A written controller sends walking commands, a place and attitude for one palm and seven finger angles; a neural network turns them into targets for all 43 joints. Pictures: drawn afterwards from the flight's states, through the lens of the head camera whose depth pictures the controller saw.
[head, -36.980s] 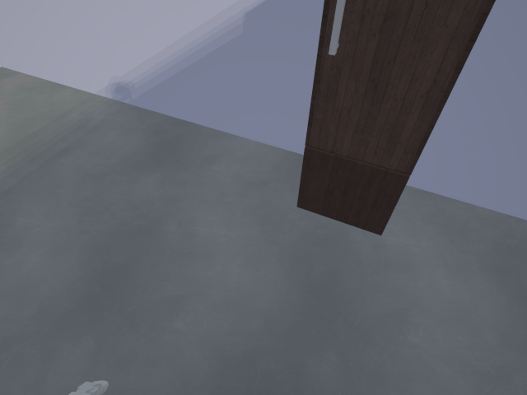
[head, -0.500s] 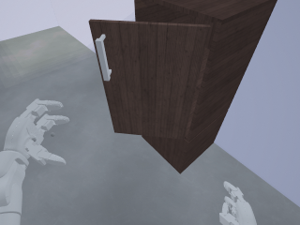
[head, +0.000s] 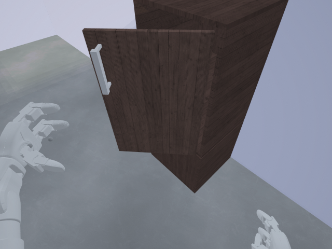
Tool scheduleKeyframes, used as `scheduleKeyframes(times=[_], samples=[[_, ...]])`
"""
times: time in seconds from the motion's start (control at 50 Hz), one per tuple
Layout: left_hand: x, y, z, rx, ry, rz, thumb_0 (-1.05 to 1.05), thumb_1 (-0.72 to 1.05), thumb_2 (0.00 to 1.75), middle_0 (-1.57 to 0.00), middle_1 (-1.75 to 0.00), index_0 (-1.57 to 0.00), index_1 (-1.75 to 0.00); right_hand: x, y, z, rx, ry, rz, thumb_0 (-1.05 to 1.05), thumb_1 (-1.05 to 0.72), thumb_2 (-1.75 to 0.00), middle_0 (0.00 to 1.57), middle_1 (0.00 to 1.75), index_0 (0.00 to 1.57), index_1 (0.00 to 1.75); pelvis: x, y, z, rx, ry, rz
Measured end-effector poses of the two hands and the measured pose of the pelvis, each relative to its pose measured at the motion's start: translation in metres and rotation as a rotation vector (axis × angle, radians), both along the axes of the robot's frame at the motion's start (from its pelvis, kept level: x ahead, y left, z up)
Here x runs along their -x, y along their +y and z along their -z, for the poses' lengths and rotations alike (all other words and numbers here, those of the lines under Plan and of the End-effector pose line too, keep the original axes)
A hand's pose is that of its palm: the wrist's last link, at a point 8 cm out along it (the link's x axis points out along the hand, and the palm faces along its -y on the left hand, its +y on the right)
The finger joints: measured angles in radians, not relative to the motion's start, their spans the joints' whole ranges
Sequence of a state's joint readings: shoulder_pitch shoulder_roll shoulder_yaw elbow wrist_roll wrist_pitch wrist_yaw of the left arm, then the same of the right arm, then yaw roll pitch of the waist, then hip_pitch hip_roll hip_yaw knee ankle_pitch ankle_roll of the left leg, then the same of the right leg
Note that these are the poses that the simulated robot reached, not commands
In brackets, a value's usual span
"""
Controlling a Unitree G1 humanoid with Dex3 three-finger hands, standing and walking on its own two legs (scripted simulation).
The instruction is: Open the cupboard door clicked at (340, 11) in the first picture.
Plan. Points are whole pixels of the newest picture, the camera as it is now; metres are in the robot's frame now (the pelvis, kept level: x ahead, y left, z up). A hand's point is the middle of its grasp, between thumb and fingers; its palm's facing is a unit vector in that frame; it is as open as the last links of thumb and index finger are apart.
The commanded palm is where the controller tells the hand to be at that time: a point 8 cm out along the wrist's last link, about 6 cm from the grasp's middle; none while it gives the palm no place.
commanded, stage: raise the hand with hooked fingers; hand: left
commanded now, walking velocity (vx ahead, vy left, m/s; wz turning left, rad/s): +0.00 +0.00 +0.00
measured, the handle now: (102, 70) +0.60 +0.27 +0.14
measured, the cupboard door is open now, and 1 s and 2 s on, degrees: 42 42 42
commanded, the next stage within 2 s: move the hooked fingers beside the handle in 0.16 s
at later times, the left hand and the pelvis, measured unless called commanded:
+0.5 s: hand (52, 131) +0.31 +0.29 +0.15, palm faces +0.08 -1.00 -0.02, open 14.0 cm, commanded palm +0.29 +0.33 +0.15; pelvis -0.01 +0.00 +0.00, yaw +1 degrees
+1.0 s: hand (69, 105) +0.40 +0.29 +0.15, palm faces +0.03 -1.00 -0.01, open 14.0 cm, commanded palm +0.38 +0.34 +0.15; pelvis +0.00 +0.01 +0.00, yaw +0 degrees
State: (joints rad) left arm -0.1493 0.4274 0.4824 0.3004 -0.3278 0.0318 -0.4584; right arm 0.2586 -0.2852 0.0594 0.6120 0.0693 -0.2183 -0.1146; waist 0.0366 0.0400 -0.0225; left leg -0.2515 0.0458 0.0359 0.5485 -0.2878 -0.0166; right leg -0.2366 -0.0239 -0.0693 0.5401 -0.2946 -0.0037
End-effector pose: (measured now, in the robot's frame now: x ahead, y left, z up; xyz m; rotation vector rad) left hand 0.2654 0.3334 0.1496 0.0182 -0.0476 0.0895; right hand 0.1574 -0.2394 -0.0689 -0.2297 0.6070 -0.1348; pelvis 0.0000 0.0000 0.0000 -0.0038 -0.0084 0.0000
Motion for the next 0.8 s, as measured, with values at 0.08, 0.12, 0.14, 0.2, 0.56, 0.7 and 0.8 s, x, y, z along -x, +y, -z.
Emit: scheduleKeyframes(times=[0.08, 0.12, 0.14, 0.2, 0.56, 0.7, 0.8], samples=[[0.001, -0.001, -0.003, -0.016, 0.003, -0.001, -0.01, -0.50, 0.30, -0.30, -1.20, -0.30, -1.20, -0.003, 0.002, -0.001, -0.003, -0.012, -0.004, 0.01, -0.90, -0.89, 0.20, 0.30, 0.20, 0.30, 0.002, -0.001, 0.000, 0.001, -0.006, -0.003], [0.001, -0.003, -0.004, -0.021, 0.005, 0.008, -0.01, -0.50, 0.30, -0.30, -1.20, -0.30, -1.20, -0.004, 0.004, -0.001, -0.008, -0.018, -0.005, 0.01, -0.90, -0.89, 0.20, 0.30, 0.20, 0.30, 0.002, -0.001, 0.000, 0.001, -0.006, -0.004], [0.001, -0.003, -0.005, -0.021, 0.005, 0.013, -0.01, -0.50, 0.30, -0.30, -1.20, -0.30, -1.20, -0.005, 0.005, -0.001, -0.011, -0.021, -0.006, 0.01, -0.90, -0.89, 0.20, 0.30, 0.20, 0.30, 0.003, -0.001, -0.001, 0.001, -0.006, -0.004], [0.002, -0.003, -0.006, -0.018, 0.007, 0.021, -0.01, -0.50, 0.30, -0.30, -1.20, -0.30, -1.20, -0.006, 0.008, -0.001, -0.020, -0.027, -0.007, 0.01, -0.90, -0.89, 0.20, 0.30, 0.20, 0.30, 0.003, 0.000, -0.001, 0.000, -0.006, -0.003], [-0.035, 0.002, -0.006, -0.005, 0.021, 0.029, -0.01, -0.51, 0.30, -0.30, -1.20, -0.30, -1.20, 0.012, 0.009, 0.007, 0.010, 0.038, -0.001, 0.01, -0.90, -0.89, 0.20, 0.30, 0.20, 0.30, 0.009, 0.004, 0.000, 0.004, 0.009, -0.016], [-0.067, 0.003, -0.003, 0.014, 0.045, 0.046, -0.01, -0.50, 0.30, -0.30, -1.20, -0.30, -1.20, 0.034, -0.001, 0.013, 0.024, 0.102, 0.048, 0.01, -0.90, -0.89, 0.20, 0.30, 0.20, 0.30, 0.006, 0.007, 0.001, 0.003, 0.040, -0.002], [-0.082, 0.006, -0.001, 0.011, 0.051, 0.041, -0.01, -0.50, 0.30, -0.30, -1.20, -0.30, -1.20, 0.051, -0.007, 0.019, 0.037, 0.167, 0.076, 0.01, -0.90, -0.89, 0.20, 0.30, 0.20, 0.30, 0.003, 0.010, 0.002, 0.004, 0.060, 0.004]])
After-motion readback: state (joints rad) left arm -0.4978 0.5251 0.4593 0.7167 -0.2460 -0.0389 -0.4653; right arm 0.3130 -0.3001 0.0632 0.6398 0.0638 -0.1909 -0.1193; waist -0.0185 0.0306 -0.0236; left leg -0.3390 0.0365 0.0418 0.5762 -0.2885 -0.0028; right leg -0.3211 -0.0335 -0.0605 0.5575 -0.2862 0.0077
